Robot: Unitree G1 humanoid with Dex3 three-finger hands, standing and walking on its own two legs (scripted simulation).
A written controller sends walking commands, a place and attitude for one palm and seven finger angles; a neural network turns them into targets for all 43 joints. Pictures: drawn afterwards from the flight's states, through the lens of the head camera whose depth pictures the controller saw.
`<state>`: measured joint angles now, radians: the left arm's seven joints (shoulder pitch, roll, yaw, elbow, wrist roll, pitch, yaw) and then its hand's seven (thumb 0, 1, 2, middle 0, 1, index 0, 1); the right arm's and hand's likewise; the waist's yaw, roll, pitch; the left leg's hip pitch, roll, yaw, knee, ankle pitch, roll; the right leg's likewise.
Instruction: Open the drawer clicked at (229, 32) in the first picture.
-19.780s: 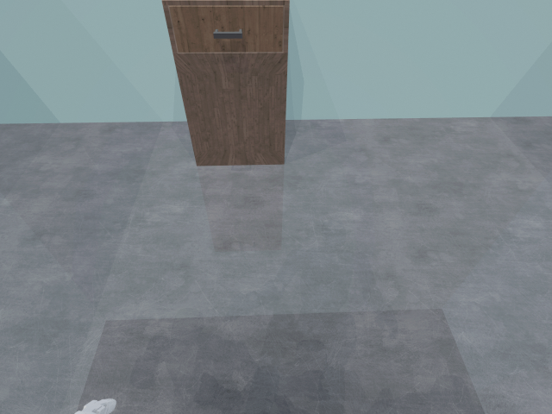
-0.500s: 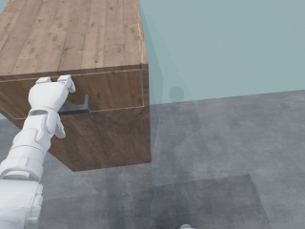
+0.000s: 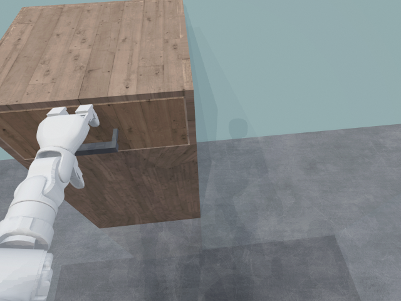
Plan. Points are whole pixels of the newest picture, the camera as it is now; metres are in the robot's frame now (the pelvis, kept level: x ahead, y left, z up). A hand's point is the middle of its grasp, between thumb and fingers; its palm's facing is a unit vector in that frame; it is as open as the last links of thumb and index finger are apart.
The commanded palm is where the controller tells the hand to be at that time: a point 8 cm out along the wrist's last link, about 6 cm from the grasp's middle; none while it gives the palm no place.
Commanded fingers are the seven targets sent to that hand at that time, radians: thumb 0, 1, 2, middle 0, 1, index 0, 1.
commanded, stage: re-aim the fingers above the handle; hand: left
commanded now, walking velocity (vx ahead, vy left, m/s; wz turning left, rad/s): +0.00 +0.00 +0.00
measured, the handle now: (94, 141) +0.47 +0.28 -0.01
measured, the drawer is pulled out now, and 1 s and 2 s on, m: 0.00 0.00 0.00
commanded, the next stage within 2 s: lower the fingers behind the handle in 0.16 s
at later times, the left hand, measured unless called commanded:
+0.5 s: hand (81, 153) +0.41 +0.28 +0.03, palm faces -0.09 -0.01 -1.00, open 13.8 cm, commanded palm +0.40 +0.28 +0.09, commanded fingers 0.00 -0.50 0.30 -0.30 -1.20 -0.30 -1.20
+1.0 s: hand (84, 156) +0.42 +0.29 +0.00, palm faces -0.07 -0.03 -1.00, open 13.8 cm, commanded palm +0.40 +0.29 +0.05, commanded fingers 0.00 -0.50 0.30 -0.30 -1.20 -0.30 -1.20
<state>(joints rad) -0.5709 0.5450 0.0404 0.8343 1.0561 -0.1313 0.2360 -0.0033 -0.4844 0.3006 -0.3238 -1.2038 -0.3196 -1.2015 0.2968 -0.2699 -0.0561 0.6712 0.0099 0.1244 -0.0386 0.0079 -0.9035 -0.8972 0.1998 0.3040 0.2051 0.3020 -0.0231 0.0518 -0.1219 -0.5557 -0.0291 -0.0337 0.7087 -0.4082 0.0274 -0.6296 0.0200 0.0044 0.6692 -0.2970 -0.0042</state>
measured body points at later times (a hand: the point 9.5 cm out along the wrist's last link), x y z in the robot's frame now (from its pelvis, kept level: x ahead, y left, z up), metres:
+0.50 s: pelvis -0.01 +0.00 +0.00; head +0.07 -0.01 +0.44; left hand +0.41 +0.28 +0.08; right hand +0.06 -0.28 -0.14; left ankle -0.05 +0.10 -0.72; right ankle +0.01 -0.12 -0.72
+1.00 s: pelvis -0.01 +0.01 -0.02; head +0.08 +0.00 +0.42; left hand +0.42 +0.29 +0.05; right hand +0.03 -0.27 -0.15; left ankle -0.05 +0.10 -0.72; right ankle +0.01 -0.12 -0.72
